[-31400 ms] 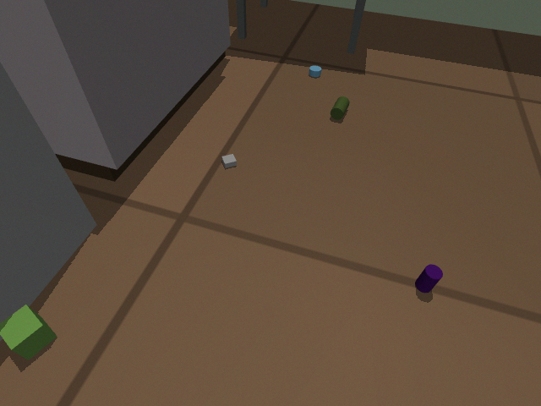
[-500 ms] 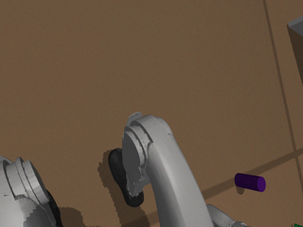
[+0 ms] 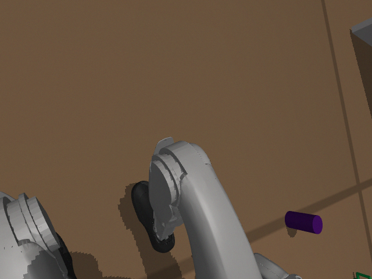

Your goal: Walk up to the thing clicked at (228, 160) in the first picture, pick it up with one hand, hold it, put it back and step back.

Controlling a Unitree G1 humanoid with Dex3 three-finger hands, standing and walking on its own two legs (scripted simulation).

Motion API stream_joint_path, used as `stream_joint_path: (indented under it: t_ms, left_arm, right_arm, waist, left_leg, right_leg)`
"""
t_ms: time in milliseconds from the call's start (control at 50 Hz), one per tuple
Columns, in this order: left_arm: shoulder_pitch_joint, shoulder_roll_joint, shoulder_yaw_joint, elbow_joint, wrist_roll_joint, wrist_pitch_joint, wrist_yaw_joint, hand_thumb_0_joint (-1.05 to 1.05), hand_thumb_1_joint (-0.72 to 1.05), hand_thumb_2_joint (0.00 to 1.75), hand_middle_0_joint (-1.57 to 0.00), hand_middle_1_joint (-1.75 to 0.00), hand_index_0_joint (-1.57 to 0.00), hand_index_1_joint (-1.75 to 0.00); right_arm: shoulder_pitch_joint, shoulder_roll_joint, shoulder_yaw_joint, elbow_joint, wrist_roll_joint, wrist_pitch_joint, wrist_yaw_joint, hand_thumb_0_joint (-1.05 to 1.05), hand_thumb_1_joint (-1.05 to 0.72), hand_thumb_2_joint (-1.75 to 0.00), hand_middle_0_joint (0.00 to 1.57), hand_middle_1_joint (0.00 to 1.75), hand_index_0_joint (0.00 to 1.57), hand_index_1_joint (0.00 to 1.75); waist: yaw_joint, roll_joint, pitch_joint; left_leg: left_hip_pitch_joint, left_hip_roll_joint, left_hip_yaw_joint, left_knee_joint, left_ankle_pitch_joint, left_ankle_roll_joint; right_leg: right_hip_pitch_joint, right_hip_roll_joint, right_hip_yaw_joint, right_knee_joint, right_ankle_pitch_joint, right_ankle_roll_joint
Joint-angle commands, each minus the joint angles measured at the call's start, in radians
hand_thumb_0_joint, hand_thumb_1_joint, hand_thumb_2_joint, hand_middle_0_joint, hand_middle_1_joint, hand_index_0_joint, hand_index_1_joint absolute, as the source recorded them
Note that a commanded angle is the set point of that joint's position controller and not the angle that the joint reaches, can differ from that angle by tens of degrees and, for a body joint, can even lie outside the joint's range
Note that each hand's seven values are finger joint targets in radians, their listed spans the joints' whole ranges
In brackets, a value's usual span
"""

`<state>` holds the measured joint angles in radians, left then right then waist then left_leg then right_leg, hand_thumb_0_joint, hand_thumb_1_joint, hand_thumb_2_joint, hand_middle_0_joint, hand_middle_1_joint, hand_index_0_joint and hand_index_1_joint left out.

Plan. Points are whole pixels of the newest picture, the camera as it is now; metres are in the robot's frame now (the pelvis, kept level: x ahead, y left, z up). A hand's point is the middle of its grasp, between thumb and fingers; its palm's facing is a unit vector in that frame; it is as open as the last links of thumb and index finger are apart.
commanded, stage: open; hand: left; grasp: from above
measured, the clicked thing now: out of the picture +0.42 +0.34 -0.29
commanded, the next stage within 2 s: withdraw in 0.18 s
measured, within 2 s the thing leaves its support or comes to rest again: neither
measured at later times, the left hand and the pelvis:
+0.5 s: hand out of the picture +0.43 +0.34 -0.24, palm faces -0.28 -0.30 -0.91, open 12.4 cm; pelvis +0.00 +0.00 +0.00, yaw +0 degrees
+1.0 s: hand out of the picture +0.37 +0.34 -0.11, palm faces -0.46 -0.13 -0.88, open 13.0 cm; pelvis -0.01 -0.01 +0.03, yaw +7 degrees
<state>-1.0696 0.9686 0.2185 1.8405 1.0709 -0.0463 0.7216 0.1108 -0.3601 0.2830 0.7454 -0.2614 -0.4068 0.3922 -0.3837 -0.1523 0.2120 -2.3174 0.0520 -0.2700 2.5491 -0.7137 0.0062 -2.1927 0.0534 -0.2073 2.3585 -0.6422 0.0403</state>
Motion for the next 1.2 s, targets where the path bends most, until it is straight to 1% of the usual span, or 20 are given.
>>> stream_joint_path:
  t_ms: [0,100,160,320,380,420,440,460,500,540,600,640,660,720,780,880,940,1020,1100,1180]
  left_arm:
    - [-0.200,0.213,0.010,-0.081,-0.005,0.005,0.051,0.00,-0.21,0.87,-0.36,-0.82,-0.35,-0.84]
    - [-0.213,0.212,0.018,-0.095,-0.025,0.004,0.044,0.00,-0.25,0.89,-0.33,-0.83,-0.31,-0.85]
    - [-0.227,0.197,-0.015,-0.090,-0.027,-0.004,0.027,0.00,-0.22,0.90,-0.34,-0.86,-0.33,-0.87]
    - [-0.232,0.238,-0.007,-0.113,-0.012,-0.013,0.023,0.00,-0.28,0.80,-0.27,-0.77,-0.27,-0.77]
    - [-0.242,0.269,0.017,-0.197,0.005,-0.007,0.021,0.00,-0.26,0.79,-0.30,-0.74,-0.29,-0.74]
    - [-0.262,0.310,0.052,-0.333,0.015,-0.008,0.011,0.00,-0.26,0.79,-0.31,-0.72,-0.30,-0.73]
    - [-0.237,0.233,-0.002,-0.335,0.008,-0.005,-0.012,0.00,-0.26,0.78,-0.32,-0.71,-0.31,-0.72]
    - [-0.216,0.285,0.045,-0.408,0.011,-0.005,-0.022,0.00,-0.26,0.78,-0.31,-0.71,-0.30,-0.72]
    - [-0.126,0.213,0.011,-0.498,0.003,-0.003,-0.074,0.00,-0.28,0.79,-0.31,-0.71,-0.30,-0.72]
    - [0.003,0.122,-0.024,-0.543,-0.001,0.014,-0.138,0.00,-0.28,0.79,-0.30,-0.72,-0.29,-0.73]
    - [0.126,0.065,-0.056,-0.539,0.009,0.033,-0.263,0.00,-0.31,0.83,-0.28,-0.75,-0.26,-0.77]
    - [0.104,-0.032,-0.134,-0.635,-0.005,0.026,-0.354,0.00,-0.30,0.83,-0.27,-0.76,-0.26,-0.78]
    - [0.041,-0.144,-0.239,-0.708,-0.024,0.006,-0.407,0.00,-0.29,0.83,-0.28,-0.76,-0.27,-0.78]
    - [0.082,-0.070,-0.224,-0.775,-0.038,-0.047,-0.510,0.00,-0.31,0.85,-0.27,-0.79,-0.26,-0.81]
    - [0.038,-0.086,-0.225,-0.819,-0.045,-0.121,-0.552,0.00,-0.32,0.87,-0.27,-0.80,-0.25,-0.82]
    - [-0.059,0.022,-0.146,-0.772,0.055,-0.239,-0.477,0.00,-0.35,0.89,-0.25,-0.81,-0.23,-0.83]
    - [-0.171,0.028,-0.150,-0.733,0.129,-0.257,-0.389,0.00,-0.35,0.89,-0.23,-0.82,-0.22,-0.84]
    - [-0.245,-0.024,-0.192,-0.572,0.181,-0.234,-0.296,0.00,-0.36,0.90,-0.21,-0.83,-0.20,-0.85]
    - [-0.297,0.023,-0.168,-0.450,0.209,-0.182,-0.237,0.00,-0.33,0.86,-0.25,-0.81,-0.24,-0.81]
    - [-0.239,0.050,-0.127,-0.445,0.189,-0.134,-0.223,0.00,-0.29,0.83,-0.26,-0.79,-0.26,-0.79]
  right_arm:
    - [0.200,-0.336,-0.095,0.015,0.014,-0.004,-0.004,0.00,-0.88,-0.90,0.20,0.30,0.20,0.30]
    - [0.211,-0.328,-0.094,0.022,0.014,-0.004,-0.009,0.00,-0.88,-0.90,0.20,0.30,0.20,0.30]
    - [0.203,-0.323,-0.086,0.021,0.010,-0.006,-0.009,0.00,-0.88,-0.90,0.20,0.30,0.20,0.30]
    - [0.198,-0.335,-0.085,0.019,0.015,0.000,-0.019,0.00,-0.89,-0.90,0.20,0.30,0.20,0.30]
    - [0.196,-0.333,-0.101,0.018,0.018,0.006,-0.022,0.00,-0.90,-0.90,0.20,0.30,0.20,0.30]
    - [0.188,-0.332,-0.127,0.028,0.030,0.015,-0.024,0.00,-0.90,-0.90,0.20,0.30,0.20,0.30]
    - [0.166,-0.314,-0.131,0.015,0.035,0.015,-0.022,0.00,-0.90,-0.90,0.20,0.30,0.20,0.30]
    - [0.193,-0.323,-0.150,0.037,0.034,0.023,-0.020,0.00,-0.90,-0.90,0.20,0.30,0.20,0.30]
    - [0.171,-0.298,-0.180,0.027,0.060,0.043,-0.021,0.00,-0.90,-0.90,0.20,0.30,0.20,0.30]
    - [0.169,-0.286,-0.221,0.026,0.089,0.078,-0.028,0.00,-0.90,-0.90,0.20,0.30,0.20,0.30]
    - [0.210,-0.273,-0.269,0.036,0.122,0.145,-0.041,0.00,-0.90,-0.90,0.20,0.30,0.20,0.30]
    - [0.216,-0.255,-0.288,0.002,0.134,0.177,-0.052,0.00,-0.90,-0.90,0.20,0.30,0.20,0.30]
    - [0.201,-0.225,-0.281,-0.012,0.146,0.188,-0.057,0.00,-0.90,-0.90,0.20,0.30,0.20,0.30]
    - [0.225,-0.243,-0.309,-0.039,0.159,0.218,-0.103,0.00,-0.90,-0.90,0.20,0.30,0.20,0.30]
    - [0.207,-0.214,-0.314,-0.066,0.161,0.245,-0.145,0.00,-0.89,-0.90,0.20,0.30,0.20,0.30]
    - [0.171,-0.184,-0.277,-0.064,0.153,0.282,-0.216,0.00,-0.89,-0.90,0.20,0.30,0.20,0.30]
    - [0.152,-0.167,-0.265,-0.056,0.144,0.304,-0.236,0.00,-0.88,-0.90,0.20,0.30,0.20,0.30]
    - [0.159,-0.176,-0.260,-0.031,0.117,0.304,-0.259,0.00,-0.88,-0.90,0.20,0.30,0.20,0.30]
    - [0.187,-0.190,-0.252,-0.021,0.101,0.296,-0.270,0.00,-0.88,-0.90,0.20,0.30,0.20,0.30]
    - [0.200,-0.195,-0.251,-0.023,0.097,0.288,-0.267,0.00,-0.88,-0.89,0.20,0.30,0.20,0.30]
  waist:
    - [-0.039,0.532,-0.621]
    - [-0.043,0.529,-0.630]
    - [-0.064,0.499,-0.622]
    - [-0.047,0.540,-0.623]
    - [-0.019,0.605,-0.690]
    - [0.030,0.711,-0.784]
    - [0.028,0.734,-0.789]
    - [0.043,0.764,-0.862]
    - [0.093,0.794,-0.921]
    - [0.141,0.780,-0.932]
    - [0.159,0.658,-0.846]
    - [0.131,0.532,-0.825]
    - [0.106,0.452,-0.794]
    - [0.130,0.314,-0.743]
    - [0.139,0.223,-0.747]
    - [0.158,0.239,-0.740]
    - [0.153,0.342,-0.802]
    - [0.105,0.419,-0.785]
    - [0.107,0.477,-0.814]
    - [0.140,0.534,-0.873]
  left_leg:
    - [0.454,0.027,0.095,-0.276,0.198,-0.010]
    - [0.452,0.027,0.095,-0.273,0.209,-0.007]
    - [0.438,0.025,0.097,-0.260,0.190,-0.001]
    - [0.472,0.025,0.091,-0.285,0.177,-0.010]
    - [0.528,0.028,0.091,-0.291,0.211,-0.019]
    - [0.591,0.027,0.096,-0.314,0.244,-0.031]
    - [0.616,0.026,0.101,-0.321,0.249,-0.035]
    - [0.650,0.026,0.102,-0.320,0.294,-0.036]
    - [0.659,0.018,0.113,-0.338,0.316,-0.038]
    - [0.623,0.007,0.137,-0.370,0.317,-0.034]
    - [0.497,-0.001,0.172,-0.380,0.256,-0.011]
    - [0.459,-0.008,0.184,-0.382,0.244,0.007]
    - [0.431,-0.011,0.175,-0.394,0.196,0.017]
    - [0.394,-0.026,0.169,-0.416,0.129,0.031]
    - [0.361,-0.038,0.187,-0.401,0.081,0.028]
    - [0.365,-0.051,0.202,-0.392,0.025,0.024]
    - [0.436,-0.045,0.203,-0.399,0.036,0.016]
    - [0.487,-0.041,0.203,-0.405,0.055,0.006]
    - [0.519,-0.038,0.198,-0.412,0.096,0.002]
    - [0.550,-0.040,0.205,-0.415,0.136,0.001]
  right_leg:
    - [0.350,0.044,-0.076,-0.207,0.231,-0.052]
    - [0.363,0.041,-0.074,-0.209,0.236,-0.052]
    - [0.367,0.043,-0.072,-0.217,0.231,-0.048]
    - [0.353,0.040,-0.076,-0.208,0.212,-0.055]
    - [0.351,0.038,-0.075,-0.192,0.233,-0.061]
    - [0.341,0.032,-0.071,-0.176,0.247,-0.072]
    - [0.328,0.033,-0.070,-0.168,0.244,-0.077]
    - [0.338,0.034,-0.072,-0.166,0.279,-0.075]
    - [0.315,0.033,-0.059,-0.161,0.279,-0.082]
    - [0.296,0.035,-0.042,-0.184,0.272,-0.086]
    - [0.268,0.037,-0.006,-0.232,0.232,-0.084]
    - [0.295,0.035,0.011,-0.267,0.236,-0.078]
    - [0.291,0.036,0.011,-0.285,0.199,-0.077]
    - [0.352,0.026,0.039,-0.329,0.121,-0.070]
    - [0.378,0.021,0.069,-0.373,0.027,-0.078]
    - [0.315,0.010,0.080,-0.375,-0.054,-0.080]
    - [0.259,0.012,0.087,-0.337,-0.038,-0.085]
    - [0.179,0.007,0.057,-0.308,0.001,-0.087]
    - [0.149,-0.001,0.027,-0.268,0.068,-0.085]
    - [0.167,-0.009,0.019,-0.242,0.108,-0.081]
